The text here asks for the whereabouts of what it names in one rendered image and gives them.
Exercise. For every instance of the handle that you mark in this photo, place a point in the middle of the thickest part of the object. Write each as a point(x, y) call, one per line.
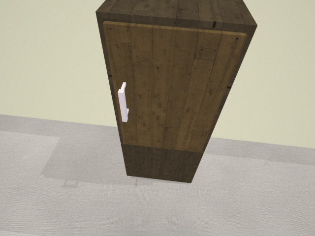
point(122, 101)

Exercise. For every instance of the cupboard door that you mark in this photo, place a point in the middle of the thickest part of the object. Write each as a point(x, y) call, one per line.
point(175, 81)

